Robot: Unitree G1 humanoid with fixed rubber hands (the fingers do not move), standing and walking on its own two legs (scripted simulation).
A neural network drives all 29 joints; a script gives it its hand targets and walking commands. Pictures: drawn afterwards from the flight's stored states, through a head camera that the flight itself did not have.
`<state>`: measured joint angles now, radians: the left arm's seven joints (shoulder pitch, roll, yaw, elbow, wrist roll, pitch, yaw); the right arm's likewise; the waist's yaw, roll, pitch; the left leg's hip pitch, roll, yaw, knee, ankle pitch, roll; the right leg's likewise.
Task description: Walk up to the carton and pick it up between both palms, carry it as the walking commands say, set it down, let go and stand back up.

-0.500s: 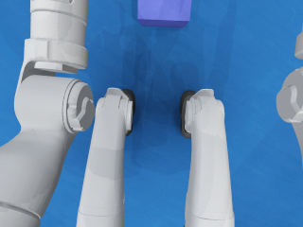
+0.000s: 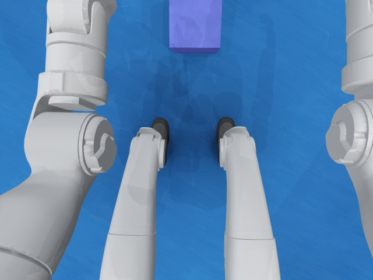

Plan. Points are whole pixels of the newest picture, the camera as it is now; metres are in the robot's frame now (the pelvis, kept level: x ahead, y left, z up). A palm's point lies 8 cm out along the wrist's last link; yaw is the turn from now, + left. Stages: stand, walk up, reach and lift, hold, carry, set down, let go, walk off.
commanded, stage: let go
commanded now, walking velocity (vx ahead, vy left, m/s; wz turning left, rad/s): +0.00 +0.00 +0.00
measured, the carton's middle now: (195, 20) +0.59 +0.00 -0.56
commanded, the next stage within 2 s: stand in 1.40 s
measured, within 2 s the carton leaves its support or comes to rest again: neither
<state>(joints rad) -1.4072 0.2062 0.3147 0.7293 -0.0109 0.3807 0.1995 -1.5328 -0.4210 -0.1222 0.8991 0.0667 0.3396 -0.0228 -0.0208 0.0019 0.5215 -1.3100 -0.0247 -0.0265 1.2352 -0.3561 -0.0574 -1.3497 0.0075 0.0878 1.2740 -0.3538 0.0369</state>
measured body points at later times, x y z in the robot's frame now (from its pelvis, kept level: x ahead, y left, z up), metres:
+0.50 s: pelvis +0.03 +0.01 +0.07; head +0.25 +0.00 +0.46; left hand +0.39 +0.22 -0.02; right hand +0.40 -0.21 -0.02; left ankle +0.11 +0.14 -0.60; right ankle +0.12 -0.13 -0.60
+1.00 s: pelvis +0.10 +0.03 +0.13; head +0.16 +0.02 +0.57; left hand +0.30 +0.25 +0.05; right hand +0.30 -0.22 +0.06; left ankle +0.11 +0.14 -0.60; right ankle +0.12 -0.13 -0.60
